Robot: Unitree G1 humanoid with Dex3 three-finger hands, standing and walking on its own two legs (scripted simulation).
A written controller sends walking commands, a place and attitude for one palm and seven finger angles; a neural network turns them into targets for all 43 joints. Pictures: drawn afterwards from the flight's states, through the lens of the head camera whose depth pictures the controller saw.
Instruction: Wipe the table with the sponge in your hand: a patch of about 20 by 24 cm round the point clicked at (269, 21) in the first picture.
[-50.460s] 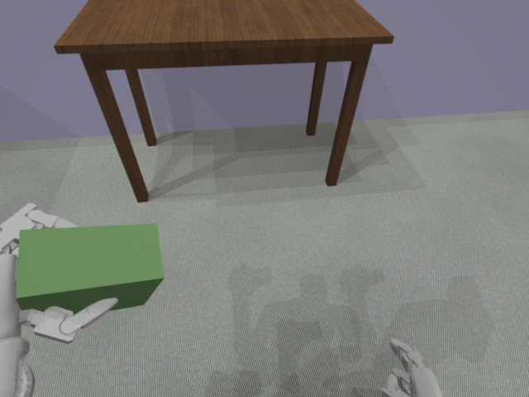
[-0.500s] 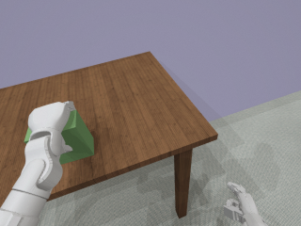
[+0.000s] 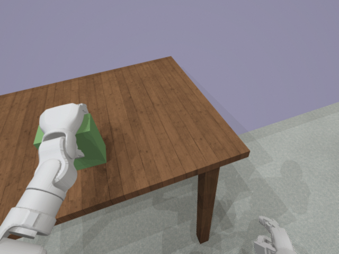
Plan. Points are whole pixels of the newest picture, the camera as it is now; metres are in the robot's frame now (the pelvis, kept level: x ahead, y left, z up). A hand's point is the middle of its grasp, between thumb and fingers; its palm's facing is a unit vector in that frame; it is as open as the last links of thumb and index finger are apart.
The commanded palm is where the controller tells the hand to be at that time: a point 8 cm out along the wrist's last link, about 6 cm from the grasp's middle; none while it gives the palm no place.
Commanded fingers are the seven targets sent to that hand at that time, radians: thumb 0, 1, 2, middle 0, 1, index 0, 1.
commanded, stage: wipe forward along the middle lane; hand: left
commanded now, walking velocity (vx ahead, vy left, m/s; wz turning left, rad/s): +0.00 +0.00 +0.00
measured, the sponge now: (78, 150) +0.33 +0.29 +0.08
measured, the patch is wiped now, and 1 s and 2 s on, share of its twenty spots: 1.00 1.00 1.00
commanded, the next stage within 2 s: slide back across to the first lane in 1.02 s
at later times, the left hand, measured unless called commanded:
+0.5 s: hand (71, 121) +0.38 +0.31 +0.14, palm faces -0.03 +0.00 -1.00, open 10.0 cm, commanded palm +0.37 +0.30 +0.16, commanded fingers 0.00 0.10 1.30 -1.20 -1.60 -1.20 -1.60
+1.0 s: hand (70, 107) +0.44 +0.34 +0.14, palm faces -0.10 +0.02 -0.99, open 10.0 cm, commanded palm +0.43 +0.34 +0.17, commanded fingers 0.00 0.10 1.30 -1.20 -1.60 -1.20 -1.60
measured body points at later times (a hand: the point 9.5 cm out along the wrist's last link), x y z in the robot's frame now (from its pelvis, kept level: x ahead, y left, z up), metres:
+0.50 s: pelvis +0.00 +0.00 +0.00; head +0.00 -0.03 +0.45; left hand +0.38 +0.30 +0.19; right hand +0.14 -0.26 -0.13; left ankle +0.01 +0.13 -0.74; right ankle -0.02 -0.10 -0.74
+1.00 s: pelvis +0.01 +0.01 +0.00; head +0.04 -0.01 +0.45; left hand +0.44 +0.34 +0.19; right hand +0.08 -0.27 -0.14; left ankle +0.01 +0.13 -0.74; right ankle -0.02 -0.10 -0.74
